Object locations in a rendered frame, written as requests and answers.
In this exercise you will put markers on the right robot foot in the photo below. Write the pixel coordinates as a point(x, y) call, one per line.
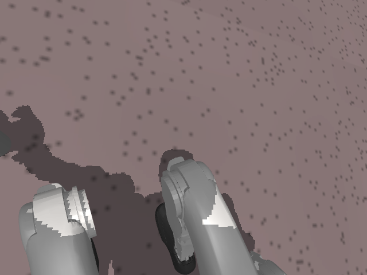
point(182, 267)

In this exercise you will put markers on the can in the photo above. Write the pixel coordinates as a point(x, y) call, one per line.
point(5, 143)

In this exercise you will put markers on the right robot hand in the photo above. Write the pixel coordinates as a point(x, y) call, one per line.
point(265, 267)

